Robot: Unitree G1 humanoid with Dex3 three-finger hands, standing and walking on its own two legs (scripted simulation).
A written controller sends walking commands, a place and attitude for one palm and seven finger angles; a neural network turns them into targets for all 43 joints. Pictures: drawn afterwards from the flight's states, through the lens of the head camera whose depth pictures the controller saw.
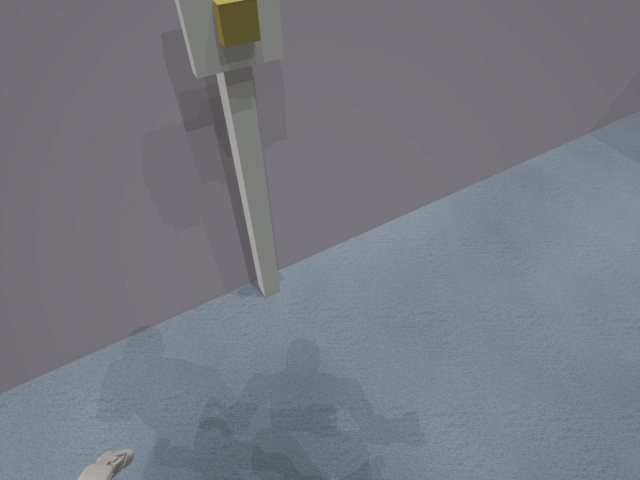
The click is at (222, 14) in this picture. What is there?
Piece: button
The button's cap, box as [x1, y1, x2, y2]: [212, 0, 260, 47]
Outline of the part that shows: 212,0 219,39 224,47 260,39 256,0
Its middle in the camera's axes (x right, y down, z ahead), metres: -0.15 -0.39 +0.68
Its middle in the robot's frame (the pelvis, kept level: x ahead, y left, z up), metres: +0.80 +0.19 +0.20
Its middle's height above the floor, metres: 0.97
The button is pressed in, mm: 0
